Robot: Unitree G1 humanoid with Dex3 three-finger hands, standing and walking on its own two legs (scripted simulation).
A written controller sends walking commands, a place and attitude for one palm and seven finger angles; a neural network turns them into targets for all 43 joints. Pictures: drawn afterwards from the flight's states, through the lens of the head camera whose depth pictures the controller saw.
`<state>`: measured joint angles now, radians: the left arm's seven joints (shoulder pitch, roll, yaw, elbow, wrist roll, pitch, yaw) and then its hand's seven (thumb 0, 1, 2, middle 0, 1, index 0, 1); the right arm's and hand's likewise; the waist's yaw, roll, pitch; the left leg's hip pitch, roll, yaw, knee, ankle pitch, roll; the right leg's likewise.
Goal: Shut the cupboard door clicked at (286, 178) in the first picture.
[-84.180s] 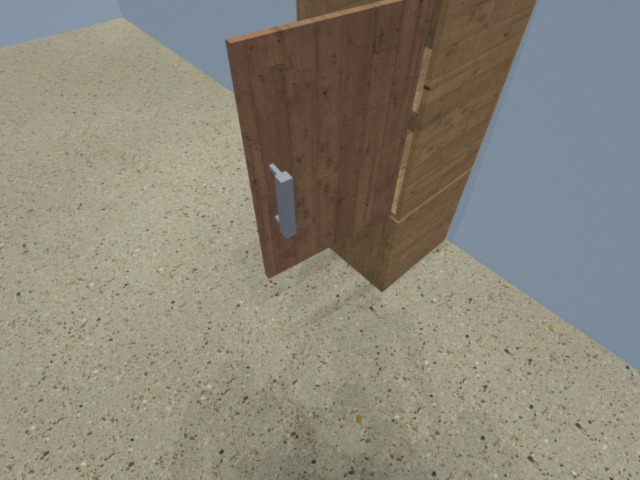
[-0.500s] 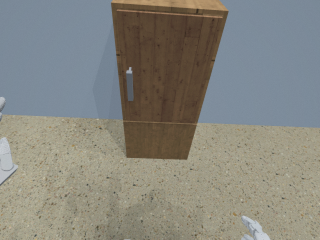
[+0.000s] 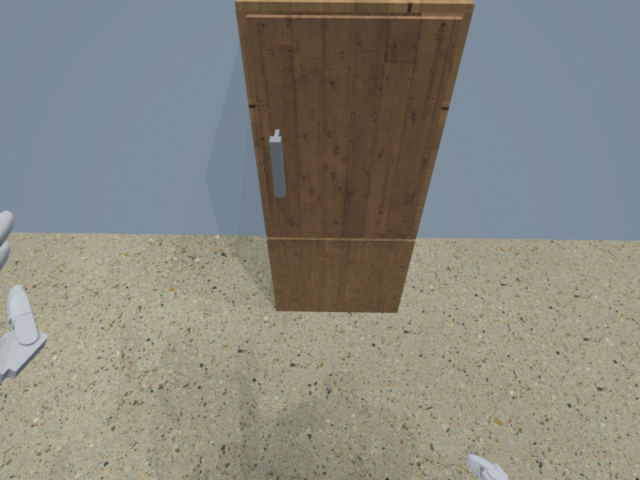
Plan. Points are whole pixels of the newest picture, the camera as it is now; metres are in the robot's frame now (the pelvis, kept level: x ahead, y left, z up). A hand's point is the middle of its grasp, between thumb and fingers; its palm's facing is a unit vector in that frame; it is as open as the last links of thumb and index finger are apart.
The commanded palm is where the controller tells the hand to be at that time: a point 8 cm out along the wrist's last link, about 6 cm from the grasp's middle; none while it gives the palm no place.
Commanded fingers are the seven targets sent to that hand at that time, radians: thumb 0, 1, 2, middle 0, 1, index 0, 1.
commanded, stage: let the arm hang, fingers relaxed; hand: left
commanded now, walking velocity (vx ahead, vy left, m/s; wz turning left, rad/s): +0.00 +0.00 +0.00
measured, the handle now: (278, 163) +0.83 +0.14 -0.06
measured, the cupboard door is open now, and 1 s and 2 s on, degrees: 0 0 0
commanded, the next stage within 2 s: look to check the result in 1.08 s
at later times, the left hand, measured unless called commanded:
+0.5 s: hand out of the picture -0.01 +0.22 -0.16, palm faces +0.05 -0.97 -0.23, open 7.1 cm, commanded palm none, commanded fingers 0.00 0.90 0.90 -0.20 -0.30 -0.20 -0.30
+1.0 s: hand out of the picture +0.01 +0.20 -0.16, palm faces +0.03 -0.98 -0.17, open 7.3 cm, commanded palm none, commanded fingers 0.00 0.90 0.90 -0.20 -0.30 -0.20 -0.30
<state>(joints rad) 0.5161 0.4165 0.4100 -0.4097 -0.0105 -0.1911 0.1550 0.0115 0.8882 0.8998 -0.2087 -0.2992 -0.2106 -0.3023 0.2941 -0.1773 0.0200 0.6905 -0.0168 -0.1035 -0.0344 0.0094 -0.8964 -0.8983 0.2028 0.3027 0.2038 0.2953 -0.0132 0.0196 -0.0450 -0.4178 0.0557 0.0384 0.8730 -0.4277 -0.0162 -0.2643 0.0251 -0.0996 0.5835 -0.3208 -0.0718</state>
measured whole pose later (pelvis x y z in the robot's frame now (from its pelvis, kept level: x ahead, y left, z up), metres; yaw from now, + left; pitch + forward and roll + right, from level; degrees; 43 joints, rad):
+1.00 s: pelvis +0.01 +0.03 +0.02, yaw +0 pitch -2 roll +0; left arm 0.28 0.14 0.01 1.14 0.01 0.00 0.02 0.01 0.92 0.90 -0.20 -0.30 -0.20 -0.30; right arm 0.31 -0.14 0.01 1.15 -0.02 0.01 -0.03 0.00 -0.90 -0.90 0.20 0.30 0.20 0.29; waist -0.01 0.00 0.01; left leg -0.18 0.02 0.13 0.39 -0.18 0.02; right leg -0.12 -0.02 -0.09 0.39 -0.24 -0.01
